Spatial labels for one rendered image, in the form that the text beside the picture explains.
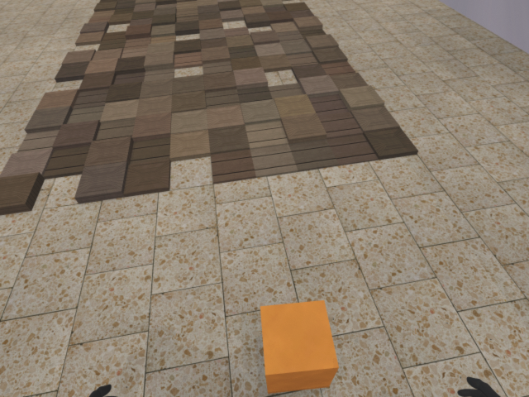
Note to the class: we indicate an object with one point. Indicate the right robot hand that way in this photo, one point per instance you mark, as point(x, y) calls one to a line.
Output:
point(483, 389)

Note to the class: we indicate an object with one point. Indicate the carton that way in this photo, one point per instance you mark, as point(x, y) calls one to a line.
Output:
point(299, 352)

